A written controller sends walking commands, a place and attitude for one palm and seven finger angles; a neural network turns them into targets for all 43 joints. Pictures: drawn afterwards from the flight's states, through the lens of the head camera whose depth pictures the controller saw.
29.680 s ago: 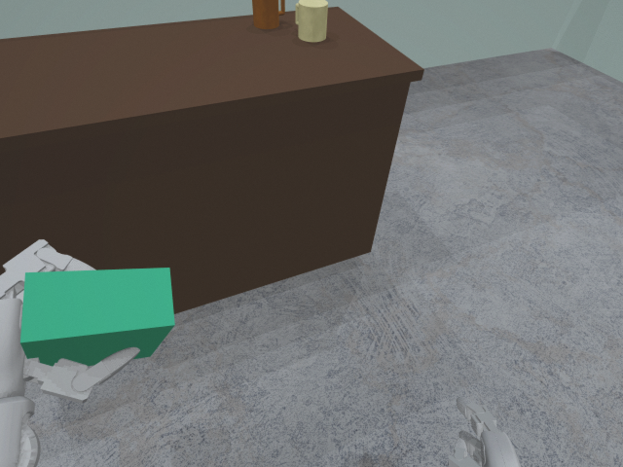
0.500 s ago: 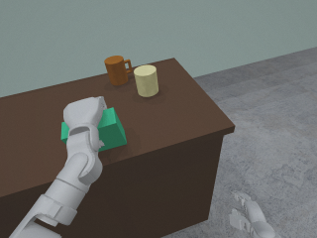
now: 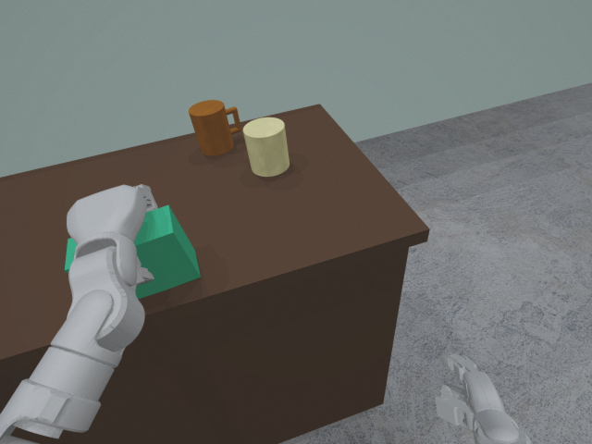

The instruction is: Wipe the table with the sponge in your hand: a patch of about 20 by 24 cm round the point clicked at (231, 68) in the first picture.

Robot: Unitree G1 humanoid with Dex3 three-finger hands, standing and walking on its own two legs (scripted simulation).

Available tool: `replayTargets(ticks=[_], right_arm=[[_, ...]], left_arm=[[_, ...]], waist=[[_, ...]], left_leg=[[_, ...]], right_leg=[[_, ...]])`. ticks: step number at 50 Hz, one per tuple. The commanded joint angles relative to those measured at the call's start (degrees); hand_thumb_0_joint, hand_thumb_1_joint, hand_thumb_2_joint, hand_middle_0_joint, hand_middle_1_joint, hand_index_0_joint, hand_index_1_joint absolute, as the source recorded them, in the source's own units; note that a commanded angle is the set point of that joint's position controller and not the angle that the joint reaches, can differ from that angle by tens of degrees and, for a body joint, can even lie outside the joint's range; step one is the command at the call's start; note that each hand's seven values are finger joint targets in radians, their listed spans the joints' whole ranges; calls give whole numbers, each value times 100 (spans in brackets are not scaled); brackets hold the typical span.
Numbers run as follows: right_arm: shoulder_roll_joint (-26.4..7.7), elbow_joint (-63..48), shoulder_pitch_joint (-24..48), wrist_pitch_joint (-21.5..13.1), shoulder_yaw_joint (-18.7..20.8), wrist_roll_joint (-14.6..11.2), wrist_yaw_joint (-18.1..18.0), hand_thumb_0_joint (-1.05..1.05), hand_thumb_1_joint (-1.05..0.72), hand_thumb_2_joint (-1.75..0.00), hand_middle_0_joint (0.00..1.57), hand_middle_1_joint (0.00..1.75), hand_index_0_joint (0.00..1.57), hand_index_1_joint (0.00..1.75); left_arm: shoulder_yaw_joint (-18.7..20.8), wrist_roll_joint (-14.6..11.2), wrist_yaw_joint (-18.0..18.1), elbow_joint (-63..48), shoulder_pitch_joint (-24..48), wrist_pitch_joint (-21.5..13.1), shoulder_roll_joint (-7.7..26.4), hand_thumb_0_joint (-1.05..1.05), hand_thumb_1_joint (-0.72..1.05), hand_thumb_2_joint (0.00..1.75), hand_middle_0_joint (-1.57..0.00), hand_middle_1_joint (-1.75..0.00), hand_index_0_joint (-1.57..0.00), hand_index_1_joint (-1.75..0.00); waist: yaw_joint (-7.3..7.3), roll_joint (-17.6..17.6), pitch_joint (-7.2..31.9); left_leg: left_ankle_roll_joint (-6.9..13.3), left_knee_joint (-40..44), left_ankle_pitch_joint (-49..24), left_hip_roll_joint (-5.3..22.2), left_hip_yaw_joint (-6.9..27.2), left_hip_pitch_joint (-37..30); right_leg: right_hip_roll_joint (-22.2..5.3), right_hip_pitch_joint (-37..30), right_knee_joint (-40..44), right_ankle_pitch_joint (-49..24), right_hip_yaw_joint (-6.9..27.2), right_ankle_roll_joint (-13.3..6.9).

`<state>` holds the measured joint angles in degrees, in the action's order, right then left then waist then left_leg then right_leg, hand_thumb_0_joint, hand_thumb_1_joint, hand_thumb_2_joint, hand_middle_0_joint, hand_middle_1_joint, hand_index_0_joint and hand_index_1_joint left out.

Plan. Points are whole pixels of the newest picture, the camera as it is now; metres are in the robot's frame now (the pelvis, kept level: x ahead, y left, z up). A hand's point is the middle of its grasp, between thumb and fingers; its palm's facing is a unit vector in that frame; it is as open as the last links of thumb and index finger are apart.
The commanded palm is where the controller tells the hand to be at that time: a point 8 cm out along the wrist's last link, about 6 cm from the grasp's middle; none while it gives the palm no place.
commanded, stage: slide back across to the middle lane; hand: left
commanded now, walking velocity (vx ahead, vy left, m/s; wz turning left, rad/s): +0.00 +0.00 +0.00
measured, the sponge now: (143, 265) +0.31 +0.27 +0.11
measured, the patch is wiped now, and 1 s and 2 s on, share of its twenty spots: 0.90 0.90 0.90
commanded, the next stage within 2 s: wipe forward along the middle lane in 0.14 s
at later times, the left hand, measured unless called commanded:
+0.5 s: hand (111, 242) +0.31 +0.30 +0.15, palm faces +0.01 -0.02 -1.00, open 9.8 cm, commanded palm +0.29 +0.29 +0.20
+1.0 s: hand (114, 218) +0.36 +0.32 +0.15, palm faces -0.05 -0.01 -1.00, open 9.8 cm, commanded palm +0.34 +0.32 +0.18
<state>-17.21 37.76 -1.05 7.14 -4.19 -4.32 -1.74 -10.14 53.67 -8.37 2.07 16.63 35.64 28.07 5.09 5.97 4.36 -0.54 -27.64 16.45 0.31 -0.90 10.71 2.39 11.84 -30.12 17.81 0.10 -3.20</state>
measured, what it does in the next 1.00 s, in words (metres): stands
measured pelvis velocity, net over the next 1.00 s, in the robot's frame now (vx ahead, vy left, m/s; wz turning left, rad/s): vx -0.01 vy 0.01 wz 0.02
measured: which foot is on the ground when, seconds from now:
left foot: down 0.00-1.00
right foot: down 0.00-1.00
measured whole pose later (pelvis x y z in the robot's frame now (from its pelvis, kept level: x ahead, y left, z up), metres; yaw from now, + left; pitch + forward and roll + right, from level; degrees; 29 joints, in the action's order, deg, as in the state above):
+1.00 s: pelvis -0.01 +0.01 +0.00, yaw +1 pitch +3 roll +0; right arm -18.0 40.6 -11.5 5.5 -1.4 -4.5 -4.3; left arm -3.0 55.5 -7.6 33.6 34.3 15.8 33.5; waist 1.4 4.5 4.4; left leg -0.1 -28.1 14.8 0.2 0.3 16.7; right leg 2.3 16.3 -28.1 15.2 -1.1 -2.7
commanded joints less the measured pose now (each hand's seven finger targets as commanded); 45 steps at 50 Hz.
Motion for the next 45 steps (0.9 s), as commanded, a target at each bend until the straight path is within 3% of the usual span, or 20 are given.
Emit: replayTargets(ticks=[1,4,6,7,11,13,16,17,18,25,27,31,32,35,36,39,41,42,45], right_arm=[[-435,-1076,1342,-385,230,26,-76,0,-90,-90,20,30,20,30],[-431,-1015,1235,-420,237,23,-134,0,-90,-90,20,30,20,30],[-434,-1056,1215,-447,260,37,-135,0,-90,-90,20,30,20,30],[-413,-1062,1201,-461,249,40,-141,0,-90,-90,20,30,20,30],[-466,-1005,1098,-490,285,83,-169,0,-90,-90,20,30,20,30],[-433,-955,1078,-501,278,76,-178,0,-90,-90,20,30,20,30],[-501,-859,1010,-510,283,74,-216,0,-90,-90,20,30,20,30],[-478,-866,986,-541,277,74,-231,0,-90,-90,20,30,20,30],[-488,-777,935,-535,290,65,-250,0,-90,-90,20,30,20,30],[-567,-650,591,-557,321,22,-357,0,-90,-90,20,30,20,30],[-568,-710,481,-590,339,29,-347,0,-90,-90,20,30,20,30],[-631,-723,255,-554,386,33,-323,0,-90,-90,20,30,20,30],[-613,-720,184,-549,391,34,-328,0,-90,-90,20,30,20,30],[-652,-690,53,-530,426,30,-326,0,-90,-90,20,30,20,30],[-690,-670,22,-520,443,38,-324,0,-90,-90,20,30,20,30],[-704,-642,-105,-486,459,18,-304,0,-90,-90,20,30,20,30],[-747,-629,-157,-468,484,27,-297,0,-90,-90,20,30,20,30],[-723,-606,-195,-459,497,17,-293,0,-90,-90,20,30,20,30],[-770,-560,-304,-435,513,0,-293,0,-90,-90,20,30,20,30]], left_arm=[[801,95,-104,-813,1648,-112,1298,0,10,130,-120,-160,-120,-160],[776,115,-168,-506,1512,-333,1245,0,10,130,-120,-160,-120,-160],[950,79,-162,-724,1291,-538,1333,0,10,130,-120,-160,-120,-160],[811,102,-153,-714,1385,-610,1208,0,10,130,-120,-160,-120,-160],[1250,55,-24,-604,1205,-853,1573,0,10,130,-120,-160,-120,-160],[1090,84,38,-349,1251,-871,1374,0,10,130,-120,-160,-120,-160],[1172,182,123,-48,1749,-889,1602,0,10,130,-120,-160,-120,-160],[954,202,125,65,1920,-886,1403,0,10,130,-120,-160,-120,-160],[1016,224,138,344,1907,-877,1483,0,10,130,-120,-160,-120,-160],[647,341,-62,1360,2767,-1100,1377,0,10,130,-120,-160,-120,-160],[633,367,-95,1478,2803,-1252,1356,0,10,130,-120,-160,-120,-160],[842,369,-115,1784,2683,-1565,1548,0,10,130,-120,-160,-120,-160],[719,375,-99,1932,2709,-1599,1404,0,10,130,-120,-160,-120,-160],[796,341,-37,2199,2711,-1725,1460,0,10,130,-120,-160,-120,-160],[1012,327,-2,2236,2799,-1780,1711,0,10,130,-120,-160,-120,-160],[880,313,67,2489,2741,-1827,1551,0,10,130,-120,-160,-120,-160],[1102,336,110,2576,2795,-1880,1838,0,10,130,-120,-160,-120,-160],[920,356,131,2662,2869,-1874,1646,0,10,130,-120,-160,-120,-160],[955,371,150,2977,2897,-1886,1739,0,10,130,-120,-160,-120,-160]], waist=[[73,-689,1112],[37,-853,954],[93,-634,1017],[83,-674,1024],[129,-666,991],[82,-722,777],[11,-706,692],[-7,-705,769],[-37,-750,626],[-244,-815,713],[-223,-757,895],[-222,-755,894],[-237,-835,873],[-249,-937,719],[-251,-881,706],[-255,-916,657],[-245,-824,736],[-282,-864,762],[-313,-924,672]], left_leg=[[323,107,-1725,-296,-64,-147],[318,94,-1630,-296,-66,-78],[310,146,-1639,-284,-26,-157],[313,137,-1604,-290,-37,-144],[289,165,-1583,-284,-30,-127],[276,174,-1505,-277,-51,-60],[252,260,-1294,-263,-36,-30],[266,245,-1281,-285,-61,-23],[257,254,-1241,-262,-49,-8],[275,274,-980,-275,-61,79],[292,242,-1061,-292,-38,83],[277,227,-1083,-273,-24,203],[294,202,-1104,-279,-44,226],[295,187,-1074,-274,-60,316],[292,220,-1061,-256,-39,339],[287,204,-1090,-271,-57,429],[276,220,-1108,-264,-37,470],[295,189,-1122,-275,-77,436],[285,198,-996,-261,-85,544]], right_leg=[[-87,-613,475,-2195,252,82],[-94,-493,492,-2080,198,104],[-81,-533,515,-1991,207,65],[-97,-507,502,-1911,155,76],[-87,-558,560,-1935,220,64],[-90,-414,597,-1807,163,77],[-84,-301,721,-1466,209,63],[-111,-319,697,-1453,153,79],[-96,-223,739,-1385,147,71],[-130,-132,817,-1183,115,102],[-134,-219,740,-1289,81,84],[-130,-243,730,-1430,100,72],[-123,-229,691,-1458,51,86],[-115,-142,720,-1506,60,103],[-116,-129,736,-1468,78,88],[-104,-131,711,-1532,44,92],[-103,-164,703,-1533,74,72],[-101,-146,695,-1564,62,87],[-90,-51,734,-1426,87,101]])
